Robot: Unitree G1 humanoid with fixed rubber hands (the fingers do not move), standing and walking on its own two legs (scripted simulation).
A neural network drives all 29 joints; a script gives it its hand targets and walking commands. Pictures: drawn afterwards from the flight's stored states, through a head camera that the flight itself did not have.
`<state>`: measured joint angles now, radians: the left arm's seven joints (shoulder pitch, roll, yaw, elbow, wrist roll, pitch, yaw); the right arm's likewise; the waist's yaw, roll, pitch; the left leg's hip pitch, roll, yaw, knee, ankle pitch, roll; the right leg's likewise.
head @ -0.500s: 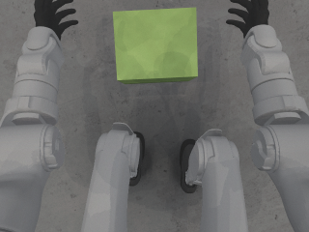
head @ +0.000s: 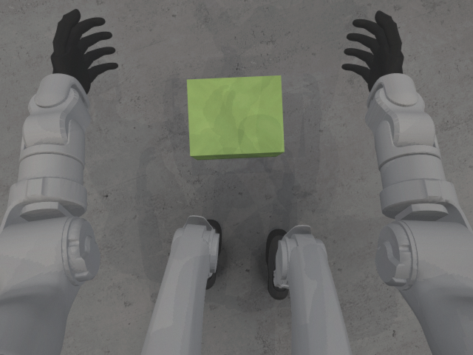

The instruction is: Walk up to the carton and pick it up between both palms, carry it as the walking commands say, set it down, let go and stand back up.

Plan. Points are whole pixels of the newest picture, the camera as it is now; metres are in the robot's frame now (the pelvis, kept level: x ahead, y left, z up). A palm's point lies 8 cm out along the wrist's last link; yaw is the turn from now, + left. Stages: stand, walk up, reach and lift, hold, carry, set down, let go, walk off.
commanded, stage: set down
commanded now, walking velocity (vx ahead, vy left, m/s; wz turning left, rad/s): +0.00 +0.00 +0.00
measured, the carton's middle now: (235, 121) +0.52 +0.05 -0.48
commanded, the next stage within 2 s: let go in 0.44 s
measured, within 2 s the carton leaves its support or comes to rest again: neither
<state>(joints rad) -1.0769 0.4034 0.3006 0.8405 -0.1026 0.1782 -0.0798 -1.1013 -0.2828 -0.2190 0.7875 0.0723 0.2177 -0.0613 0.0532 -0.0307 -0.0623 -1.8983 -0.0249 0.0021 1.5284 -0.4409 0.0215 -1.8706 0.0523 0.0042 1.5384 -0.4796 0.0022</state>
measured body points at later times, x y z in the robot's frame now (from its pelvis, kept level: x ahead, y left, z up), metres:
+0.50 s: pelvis +0.03 +0.01 +0.12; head +0.32 +0.03 +0.46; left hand +0.50 +0.28 +0.01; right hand +0.54 -0.15 +0.01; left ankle +0.09 +0.11 -0.52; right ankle +0.08 -0.11 -0.52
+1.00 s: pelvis +0.09 +0.00 +0.19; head +0.24 +0.01 +0.61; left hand +0.36 +0.26 +0.10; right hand +0.39 -0.21 +0.10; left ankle +0.09 +0.11 -0.52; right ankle +0.08 -0.11 -0.52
